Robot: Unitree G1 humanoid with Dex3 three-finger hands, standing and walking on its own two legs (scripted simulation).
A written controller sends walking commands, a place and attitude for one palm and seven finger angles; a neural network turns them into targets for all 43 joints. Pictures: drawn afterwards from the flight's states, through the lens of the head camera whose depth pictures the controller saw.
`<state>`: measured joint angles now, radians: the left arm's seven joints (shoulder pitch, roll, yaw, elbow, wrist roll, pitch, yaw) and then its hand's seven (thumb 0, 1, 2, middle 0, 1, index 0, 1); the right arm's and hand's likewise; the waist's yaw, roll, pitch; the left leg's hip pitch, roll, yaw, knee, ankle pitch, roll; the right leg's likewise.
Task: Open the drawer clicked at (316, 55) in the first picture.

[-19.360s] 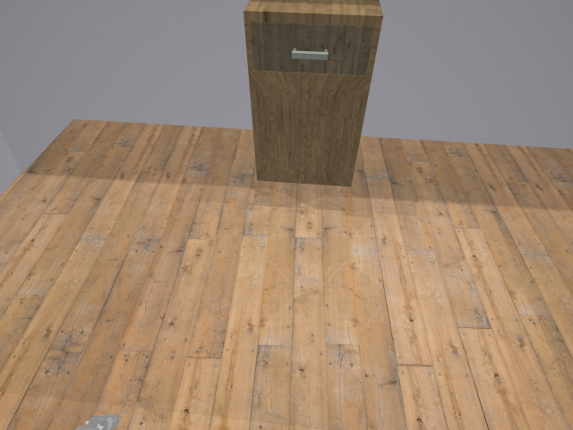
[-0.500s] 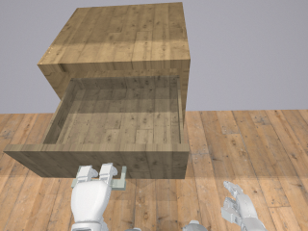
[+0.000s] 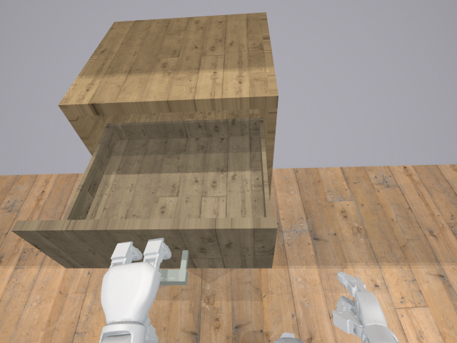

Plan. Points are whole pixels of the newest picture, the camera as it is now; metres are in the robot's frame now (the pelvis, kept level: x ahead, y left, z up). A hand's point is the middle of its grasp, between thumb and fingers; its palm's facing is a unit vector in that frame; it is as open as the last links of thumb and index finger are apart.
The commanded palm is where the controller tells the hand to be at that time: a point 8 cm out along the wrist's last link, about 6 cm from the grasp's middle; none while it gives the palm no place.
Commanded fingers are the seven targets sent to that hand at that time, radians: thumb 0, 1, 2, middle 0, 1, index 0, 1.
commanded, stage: lift the hand off the handle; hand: left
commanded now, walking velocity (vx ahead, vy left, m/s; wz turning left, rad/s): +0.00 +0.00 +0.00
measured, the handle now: (151, 266) +0.25 +0.18 -0.03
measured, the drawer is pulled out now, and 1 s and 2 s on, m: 0.30 0.30 0.30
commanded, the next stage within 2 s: draw the hand back to the body in 1.82 s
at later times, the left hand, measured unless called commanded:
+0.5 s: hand (140, 284) +0.21 +0.17 +0.01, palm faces +0.03 -0.14 -0.99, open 13.4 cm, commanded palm +0.18 +0.17 +0.08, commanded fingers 0.00 -0.50 0.30 -0.30 -1.20 -0.30 -1.20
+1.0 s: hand (134, 275) +0.21 +0.17 +0.05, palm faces +0.05 -0.17 -0.98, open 13.4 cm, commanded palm +0.18 +0.17 +0.12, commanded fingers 0.00 -0.50 0.30 -0.30 -1.20 -0.30 -1.20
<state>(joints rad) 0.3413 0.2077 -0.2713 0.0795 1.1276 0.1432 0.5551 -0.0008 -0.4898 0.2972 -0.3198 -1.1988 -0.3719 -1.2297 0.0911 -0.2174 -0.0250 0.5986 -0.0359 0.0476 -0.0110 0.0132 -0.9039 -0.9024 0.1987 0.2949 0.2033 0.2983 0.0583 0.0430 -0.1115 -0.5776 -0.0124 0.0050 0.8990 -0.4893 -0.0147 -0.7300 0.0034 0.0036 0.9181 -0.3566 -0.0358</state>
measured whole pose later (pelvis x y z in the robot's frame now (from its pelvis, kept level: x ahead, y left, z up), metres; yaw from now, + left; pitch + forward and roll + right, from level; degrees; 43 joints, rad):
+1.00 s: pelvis +0.01 +0.01 +0.03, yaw -2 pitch +2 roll +1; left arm 0.39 0.26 -0.30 -0.14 1.09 0.14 0.39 0.00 -0.49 0.30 -0.38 -1.23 -0.39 -1.24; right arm 0.08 -0.21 -0.01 0.61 -0.03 0.06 0.03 0.01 -0.90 -0.90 0.20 0.29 0.20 0.30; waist 0.11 0.07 -0.05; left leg -0.30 -0.01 0.02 0.67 -0.41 0.00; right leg -0.46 0.01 0.03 0.70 -0.28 -0.02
